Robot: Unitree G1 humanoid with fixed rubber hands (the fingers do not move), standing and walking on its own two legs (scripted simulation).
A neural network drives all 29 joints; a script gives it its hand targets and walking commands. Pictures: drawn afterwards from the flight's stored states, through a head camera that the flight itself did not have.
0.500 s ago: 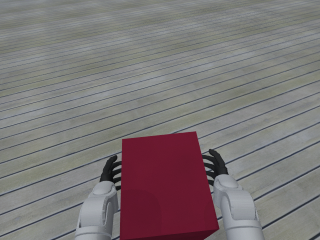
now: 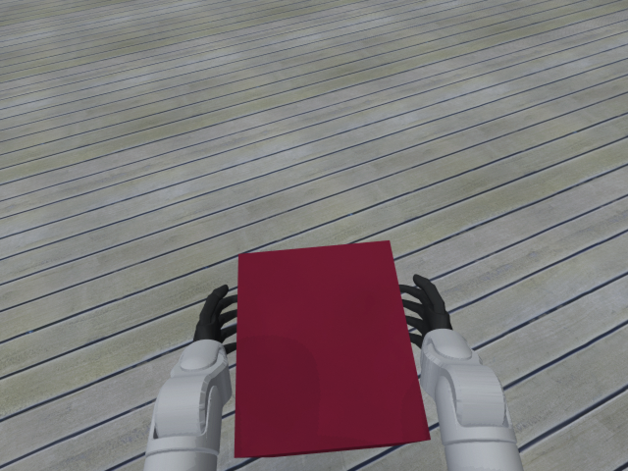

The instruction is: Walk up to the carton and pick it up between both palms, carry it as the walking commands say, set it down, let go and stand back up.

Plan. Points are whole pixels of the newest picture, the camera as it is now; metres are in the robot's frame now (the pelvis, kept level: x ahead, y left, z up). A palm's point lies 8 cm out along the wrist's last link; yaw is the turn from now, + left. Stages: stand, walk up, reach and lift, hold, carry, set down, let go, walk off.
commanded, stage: carry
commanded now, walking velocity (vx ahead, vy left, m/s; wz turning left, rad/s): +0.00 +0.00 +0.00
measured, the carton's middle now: (324, 361) +0.30 -0.01 -0.04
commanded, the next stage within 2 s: none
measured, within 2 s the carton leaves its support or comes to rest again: neither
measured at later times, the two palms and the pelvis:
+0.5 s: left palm (289, 180) +0.61 +0.02 +0.02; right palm (442, 174) +0.61 -0.25 +0.01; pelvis +0.32 -0.10 -0.01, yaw +0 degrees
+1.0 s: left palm (331, 78) +1.01 -0.09 +0.00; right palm (440, 75) +1.00 -0.36 -0.01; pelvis +0.72 -0.21 -0.02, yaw +0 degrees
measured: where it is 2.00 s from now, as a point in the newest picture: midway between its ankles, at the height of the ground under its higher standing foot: (382, 177)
